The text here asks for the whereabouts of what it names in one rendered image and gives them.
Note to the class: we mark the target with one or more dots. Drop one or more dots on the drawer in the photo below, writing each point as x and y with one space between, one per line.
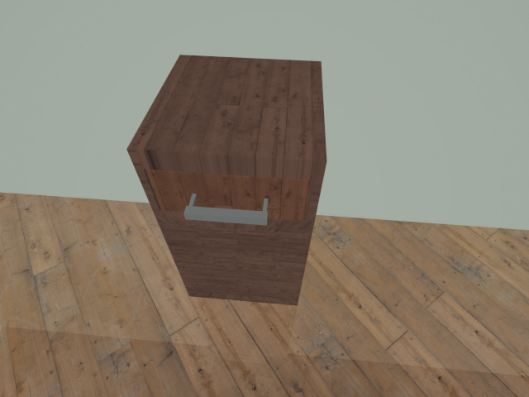
287 198

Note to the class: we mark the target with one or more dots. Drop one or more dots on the cabinet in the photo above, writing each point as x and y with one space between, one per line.
237 116

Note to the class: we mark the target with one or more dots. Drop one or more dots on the handle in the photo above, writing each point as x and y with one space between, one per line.
225 214

